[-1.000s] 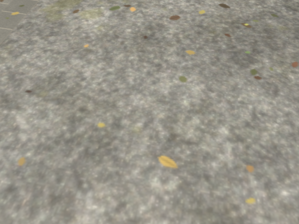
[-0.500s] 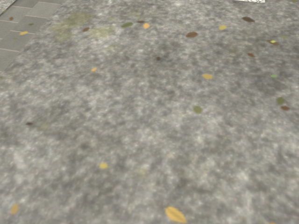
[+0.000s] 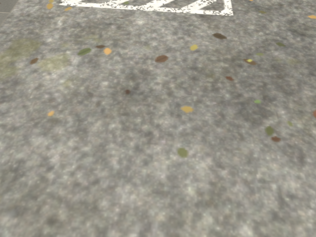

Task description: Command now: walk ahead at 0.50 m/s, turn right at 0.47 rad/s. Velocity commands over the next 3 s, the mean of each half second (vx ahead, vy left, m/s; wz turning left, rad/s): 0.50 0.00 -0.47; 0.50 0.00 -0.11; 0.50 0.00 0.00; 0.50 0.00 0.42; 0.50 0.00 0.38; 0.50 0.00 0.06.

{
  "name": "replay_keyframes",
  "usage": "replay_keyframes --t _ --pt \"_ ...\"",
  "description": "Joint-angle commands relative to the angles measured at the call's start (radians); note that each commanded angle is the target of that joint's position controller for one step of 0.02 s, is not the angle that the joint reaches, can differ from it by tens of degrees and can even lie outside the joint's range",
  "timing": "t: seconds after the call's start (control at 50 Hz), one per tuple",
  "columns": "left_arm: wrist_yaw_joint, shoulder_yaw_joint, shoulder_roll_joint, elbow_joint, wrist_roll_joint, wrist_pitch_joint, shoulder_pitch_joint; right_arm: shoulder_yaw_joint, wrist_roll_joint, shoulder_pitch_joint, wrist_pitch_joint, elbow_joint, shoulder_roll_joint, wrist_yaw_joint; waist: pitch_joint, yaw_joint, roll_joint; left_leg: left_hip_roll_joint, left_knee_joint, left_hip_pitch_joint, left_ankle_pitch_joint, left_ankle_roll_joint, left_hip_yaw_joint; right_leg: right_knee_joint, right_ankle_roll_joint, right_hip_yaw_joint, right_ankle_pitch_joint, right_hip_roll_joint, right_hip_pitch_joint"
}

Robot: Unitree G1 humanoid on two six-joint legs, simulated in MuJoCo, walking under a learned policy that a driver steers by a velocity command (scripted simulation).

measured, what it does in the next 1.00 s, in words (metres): walks ahead, turning right: right foot, then left foot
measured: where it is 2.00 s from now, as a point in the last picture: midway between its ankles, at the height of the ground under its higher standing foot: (214, 127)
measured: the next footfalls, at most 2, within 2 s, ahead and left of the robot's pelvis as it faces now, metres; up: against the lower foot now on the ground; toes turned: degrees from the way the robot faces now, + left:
right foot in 0.34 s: +0.32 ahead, -0.17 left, +0.00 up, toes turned -15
left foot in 0.88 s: +0.70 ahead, -0.06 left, +0.00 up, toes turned -15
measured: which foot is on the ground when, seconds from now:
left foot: down 0.00-0.32, up 0.34-0.86, down 0.88-1.00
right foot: up 0.00-0.32, down 0.34-0.90, up 0.92-1.00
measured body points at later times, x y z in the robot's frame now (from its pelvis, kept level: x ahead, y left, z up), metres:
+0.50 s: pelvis +0.26 -0.09 +0.00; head +0.29 -0.11 +0.44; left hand +0.43 +0.15 -0.11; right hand +0.31 -0.39 -0.13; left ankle +0.26 +0.08 -0.65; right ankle +0.28 -0.16 -0.74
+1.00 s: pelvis +0.57 -0.11 -0.01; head +0.60 -0.12 +0.44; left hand +0.69 +0.14 -0.14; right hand +0.62 -0.41 -0.12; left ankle +0.66 -0.05 -0.74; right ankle +0.40 -0.20 -0.65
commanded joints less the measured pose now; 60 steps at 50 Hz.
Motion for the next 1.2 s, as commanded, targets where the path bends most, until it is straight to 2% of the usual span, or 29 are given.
replay_keyframes --t 0.02,0.14,0.24,0.28,0.3,0.32,0.34,0.36,0.38,0.4,0.42,0.44,0.46,0.48,0.56,0.66,0.78,0.84,0.86,0.88,0.9,0.92,0.94,0.96,0.98,1.02,1.06,1.12,1.2 --pt "0.0 0.013 0.028 -0.074 0.005 0.015 0.011 -0.032 -0.004 -0.04 -0.025 -0.038 -0.123 -0.009 -0.011 0.02 0.129 0.287 -0.242 0.075 0.152 0.149 -0.182 -0.029 0.015 0.054 0.097 -0.07 -0.131" --pt "-0.034 -0.001 0.002 -0.138 0.014 0.006 -0.154 -0.047 0.002 -0.001 -0.007 -0.006 -0.173 -0.029 0.036 -0.03 0.091 0.266 -0.262 0.126 0.217 0.129 0.006 -0.35 0.012 -0.024 0.337 -0.049 -0.126" --pt "-0.059 0.0 0.018 -0.208 0.014 0.01 -0.26 -0.063 0.029 0.058 0.027 0.025 -0.212 -0.031 0.064 -0.049 0.093 0.314 -0.181 0.291 0.351 0.101 0.066 -0.471 -0.037 -0.086 0.241 -0.017 -0.141" --pt "-0.063 0.017 0.05 -0.216 0.015 0.016 -0.215 -0.072 0.039 0.038 0.041 0.02 -0.241 -0.035 0.013 -0.004 0.125 0.314 -0.053 0.324 0.665 0.079 0.095 -0.476 -0.076 -0.142 0.139 0.043 -0.034" --pt "-0.061 0.034 0.078 -0.201 0.012 0.019 -0.13 -0.075 0.044 0.025 0.05 0.015 -0.251 -0.036 -0.039 0.049 0.134 0.303 0.08 0.316 0.802 0.066 0.111 -0.483 -0.101 -0.171 0.102 0.086 0.081" --pt "-0.053 0.064 0.125 -0.161 0.009 0.022 0.024 -0.071 0.048 0.006 0.056 0.01 -0.244 -0.036 -0.117 0.137 0.114 0.265 0.287 0.244 0.81 0.035 0.138 -0.548 -0.137 -0.182 0.155 0.135 0.299" --pt "-0.032 0.1 0.21 -0.118 0.008 0.031 0.184 -0.051 0.022 0.033 0.05 0.0 -0.196 -0.037 -0.207 0.192 0.001 0.22 0.594 -0.003 0.5 -0.012 0.139 -0.584 -0.192 0.006 0.156 0.043 0.609" --pt "-0.027 0.105 0.306 -0.127 0.002 0.019 0.135 -0.003 -0.012 0.132 0.022 -0.049 -0.045 -0.022 -0.289 0.053 -0.245 0.012 0.924 -0.435 -0.4 -0.067 0.03 -0.704 -0.375 0.579 -0.033 -0.206 0.893" --pt "-0.034 0.073 0.206 -0.155 0.012 0.001 0.157 -0.013 0.031 0.039 -0.016 -0.042 -0.127 -0.007 -0.379 0.127 -0.098 0.014 1.012 -0.523 -0.424 -0.046 -0.185 -0.846 -0.383 0.745 -0.126 -0.266 0.915" --pt "-0.039 0.057 0.154 -0.14 0.022 -0.015 0.122 -0.028 0.07 -0.044 -0.033 -0.062 -0.173 -0.001 -0.235 0.132 -0.051 0.059 0.997 -0.594 -0.329 -0.02 -0.179 -0.86 -0.331 0.598 -0.038 -0.247 0.819" --pt "-0.039 0.049 0.13 -0.147 0.02 -0.024 0.056 -0.023 0.059 -0.061 -0.042 -0.06 -0.161 -0.007 -0.158 0.092 0.011 0.109 0.92 -0.56 -0.24 -0.005 -0.178 -0.851 -0.294 0.47 0.065 -0.206 0.679" --pt "-0.037 0.036 0.091 -0.156 0.025 -0.026 -0.015 -0.029 0.034 -0.06 -0.039 -0.044 -0.164 -0.015 -0.105 0.055 0.027 0.144 0.844 -0.498 -0.183 -0.008 -0.176 -0.857 -0.267 0.36 0.187 -0.168 0.551" --pt "-0.033 0.025 0.065 -0.168 0.04 -0.03 -0.051 -0.034 0.027 -0.031 -0.027 -0.031 -0.167 -0.014 -0.096 0.022 0.002 0.167 0.806 -0.423 -0.141 -0.01 -0.186 -0.878 -0.255 0.3 0.273 -0.142 0.469" --pt "-0.031 0.024 0.062 -0.169 0.042 -0.034 -0.059 -0.035 0.025 -0.012 -0.013 -0.021 -0.16 -0.013 -0.093 0.007 0.001 0.172 0.774 -0.386 -0.119 -0.018 -0.185 -0.903 -0.253 0.269 0.313 -0.129 0.431" --pt "-0.014 0.03 0.1 -0.134 0.032 -0.048 -0.007 -0.024 0.008 -0.076 0.017 -0.036 -0.117 -0.017 -0.035 0.013 0.022 0.167 0.591 -0.443 0.029 -0.067 -0.162 -0.963 -0.248 0.149 0.454 -0.104 0.392" --pt "0.001 0.026 0.105 -0.09 0.028 -0.043 0.055 -0.009 0.017 -0.219 0.005 -0.069 -0.084 -0.001 0.004 0.069 -0.003 0.117 0.279 -0.413 0.314 -0.068 -0.127 -0.983 -0.184 0.051 0.374 -0.055 0.406" --pt "0.006 0.031 0.111 -0.021 0.021 -0.024 0.138 -0.001 0.025 -0.332 -0.012 -0.116 -0.092 0.031 0.052 0.097 -0.01 0.082 0.127 -0.478 0.243 -0.015 -0.128 -0.911 -0.181 0.083 0.431 -0.142 0.607" --pt "0.015 0.038 0.136 -0.015 0.023 -0.011 0.112 -0.016 0.024 -0.233 -0.017 -0.095 -0.136 0.037 -0.016 0.03 -0.053 0.028 0.113 -0.325 0.118 0.033 -0.09 -0.788 -0.15 0.077 0.754 -0.151 0.665" --pt "0.015 0.036 0.138 -0.018 0.024 -0.006 0.09 -0.034 0.022 -0.117 -0.016 -0.061 -0.167 0.032 -0.091 -0.037 -0.052 -0.006 0.095 -0.158 0.129 0.06 -0.059 -0.653 -0.131 0.048 0.906 -0.116 0.646" --pt "0.015 0.023 0.115 -0.028 0.03 -0.004 0.082 -0.051 0.012 0.051 -0.014 -0.019 -0.211 0.023 -0.215 -0.11 -0.028 0.056 0.134 0.122 0.171 0.107 -0.116 -0.44 -0.101 0.019 0.828 -0.071 0.514" --pt "0.005 -0.006 0.02 -0.042 0.042 -0.019 0.199 -0.074 -0.002 0.186 -0.011 0.002 -0.301 0.017 -0.385 -0.09 0.167 0.312 0.156 0.547 0.101 0.257 -0.506 -0.054 -0.031 -0.02 0.415 0.066 0.128" --pt "-0.001 -0.016 0.001 -0.022 0.026 -0.037 0.208 -0.059 0.02 0.228 -0.004 0.029 -0.24 0.019 -0.465 -0.102 0.308 0.412 -0.022 0.669 -0.085 0.329 -0.85 0.163 -0.005 0.054 -0.257 0.176 -0.09" --pt "-0.006 0.007 0.101 -0.049 -0.002 -0.055 0.109 -0.04 0.034 0.16 -0.003 0.021 -0.188 0.018 -0.308 -0.114 0.22 0.374 -0.07 0.561 -0.236 0.269 -0.766 0.234 -0.024 0.104 -0.238 0.106 -0.201" --pt "-0.007 0.008 0.112 -0.08 -0.014 -0.063 0.019 -0.031 0.026 0.074 0.001 0.001 -0.16 0.013 -0.182 -0.092 0.158 0.339 -0.098 0.401 -0.232 0.229 -0.63 0.203 -0.036 0.063 -0.148 0.048 -0.22" --pt "-0.004 0.009 0.103 -0.088 0.0 -0.065 -0.023 -0.021 0.014 0.008 0.001 -0.006 -0.136 0.014 -0.082 -0.058 0.098 0.303 -0.139 0.236 -0.143 0.215 -0.531 0.13 -0.033 0.035 -0.075 0.005 -0.193" --pt "0.0 0.015 0.077 -0.073 0.019 -0.047 0.018 -0.009 -0.003 -0.04 -0.007 -0.01 -0.104 0.016 -0.047 0.004 0.128 0.247 -0.189 0.078 -0.012 0.195 -0.421 0.033 -0.025 0.039 -0.002 -0.044 -0.073" --pt "0.004 0.008 0.04 -0.065 0.022 -0.031 0.04 -0.012 0.006 -0.036 -0.013 0.002 -0.121 0.016 -0.036 0.024 0.135 0.234 -0.23 0.019 0.073 0.209 -0.35 -0.034 -0.005 0.021 0.02 -0.058 -0.049" --pt "0.006 0.003 0.032 -0.097 0.031 -0.027 -0.055 -0.023 0.01 -0.004 -0.011 0.021 -0.163 0.001 -0.008 0.008 0.112 0.222 -0.263 0.021 0.168 0.212 -0.271 -0.2 0.03 0.005 0.171 -0.071 -0.113" --pt "-0.008 -0.012 0.002 -0.126 0.028 -0.041 -0.196 -0.025 0.023 0.056 -0.001 0.046 -0.18 -0.011 0.008 -0.041 0.102 0.172 -0.263 0.037 0.196 0.166 -0.17 -0.472 0.036 -0.042 0.391 -0.027 -0.052"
